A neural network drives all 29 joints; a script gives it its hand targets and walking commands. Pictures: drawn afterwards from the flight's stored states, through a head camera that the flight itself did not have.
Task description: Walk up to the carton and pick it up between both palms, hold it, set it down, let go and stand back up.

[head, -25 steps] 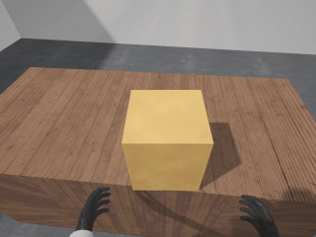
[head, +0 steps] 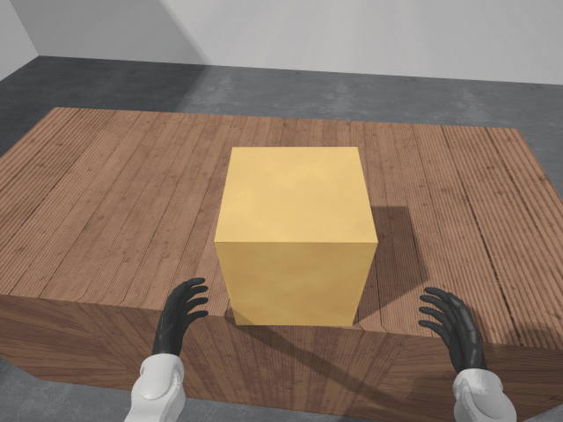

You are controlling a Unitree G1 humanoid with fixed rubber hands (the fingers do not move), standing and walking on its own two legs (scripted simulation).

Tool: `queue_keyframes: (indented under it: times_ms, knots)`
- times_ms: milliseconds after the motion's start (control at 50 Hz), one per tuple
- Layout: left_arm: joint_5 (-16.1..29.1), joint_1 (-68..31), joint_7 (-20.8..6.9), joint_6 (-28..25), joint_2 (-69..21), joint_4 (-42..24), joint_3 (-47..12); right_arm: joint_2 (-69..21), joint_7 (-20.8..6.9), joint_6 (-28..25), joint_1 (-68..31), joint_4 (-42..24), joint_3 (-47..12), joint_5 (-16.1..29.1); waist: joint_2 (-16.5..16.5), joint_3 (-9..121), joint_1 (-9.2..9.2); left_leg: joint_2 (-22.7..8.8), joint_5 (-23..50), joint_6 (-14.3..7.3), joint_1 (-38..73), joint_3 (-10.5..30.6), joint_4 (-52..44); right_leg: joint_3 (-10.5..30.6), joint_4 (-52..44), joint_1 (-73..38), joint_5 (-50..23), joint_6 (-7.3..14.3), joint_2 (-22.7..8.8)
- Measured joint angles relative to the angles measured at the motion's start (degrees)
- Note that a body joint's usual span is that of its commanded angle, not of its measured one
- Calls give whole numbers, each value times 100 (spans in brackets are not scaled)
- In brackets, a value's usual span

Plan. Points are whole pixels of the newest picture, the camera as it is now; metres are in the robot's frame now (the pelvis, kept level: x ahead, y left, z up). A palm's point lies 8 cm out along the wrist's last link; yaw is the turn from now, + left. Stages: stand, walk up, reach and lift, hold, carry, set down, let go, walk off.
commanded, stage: reach and lift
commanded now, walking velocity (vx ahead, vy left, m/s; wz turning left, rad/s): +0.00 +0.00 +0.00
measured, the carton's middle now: (294, 239) +0.41 +0.03 +0.00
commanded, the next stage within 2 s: none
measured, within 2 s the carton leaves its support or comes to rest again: neither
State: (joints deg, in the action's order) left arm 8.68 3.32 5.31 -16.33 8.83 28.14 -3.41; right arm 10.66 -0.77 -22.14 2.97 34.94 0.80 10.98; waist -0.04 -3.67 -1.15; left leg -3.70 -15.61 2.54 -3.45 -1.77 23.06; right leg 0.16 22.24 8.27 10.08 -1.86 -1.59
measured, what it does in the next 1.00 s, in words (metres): stands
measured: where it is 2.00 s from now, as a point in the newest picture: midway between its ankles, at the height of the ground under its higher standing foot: outside the picture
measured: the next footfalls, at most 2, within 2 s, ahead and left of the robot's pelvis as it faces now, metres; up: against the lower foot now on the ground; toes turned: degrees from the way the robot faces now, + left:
none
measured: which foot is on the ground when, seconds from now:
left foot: down 0.00-1.00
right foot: down 0.00-1.00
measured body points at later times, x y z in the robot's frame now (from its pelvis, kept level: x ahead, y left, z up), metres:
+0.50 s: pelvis +0.01 +0.00 +0.00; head +0.00 +0.02 +0.45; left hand +0.33 +0.20 +0.07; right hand +0.33 -0.22 +0.07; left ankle -0.03 +0.14 -0.74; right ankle +0.03 -0.14 -0.74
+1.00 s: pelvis +0.00 -0.01 +0.00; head +0.02 +0.00 +0.45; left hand +0.40 +0.19 +0.12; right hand +0.40 -0.23 +0.13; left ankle -0.03 +0.14 -0.74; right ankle +0.03 -0.14 -0.74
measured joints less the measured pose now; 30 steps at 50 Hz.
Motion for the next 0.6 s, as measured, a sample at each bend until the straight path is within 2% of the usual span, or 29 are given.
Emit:
queue_keyframes:
  times_ms: [80,140,220,300,400,480,600]
  knots:
    - [37,-327,27,266,-14,53,6,81,32,276,-332,-42,-55,135,-25,43,37,1,7,-4,-63,8,-4,18,-30,51,-19,-2,11]
    - [49,-523,59,529,10,-165,60,168,64,482,-489,-258,-106,284,-17,86,4,-8,37,-43,-71,4,-52,46,-90,62,-50,-5,34]
    - [-33,-669,-2,938,22,-395,242,227,119,740,-681,-439,-151,342,38,138,14,-23,54,7,68,5,-199,51,-243,-78,-87,1,53]
    - [-109,-794,-83,1575,46,-694,385,287,176,1174,-809,-559,-142,377,88,112,-6,-42,67,11,262,5,-313,51,-407,-296,-125,4,77]
    - [-153,-953,-105,2429,30,-1491,492,331,249,1679,-985,-1003,-67,443,96,130,21,-48,88,-2,377,-7,-410,70,-596,-449,-202,-9,89]
    - [-258,-1283,-210,3141,-52,-1748,675,415,286,2186,-1311,-1121,-19,396,113,48,54,-20,138,-21,422,-42,-480,112,-630,-461,-243,-24,69]
    - [-448,-1742,-232,3664,-164,-2000,965,590,273,2522,-1829,-1152,-30,527,124,-45,7,-8,206,-32,294,-144,-531,227,-629,-263,-321,-37,73]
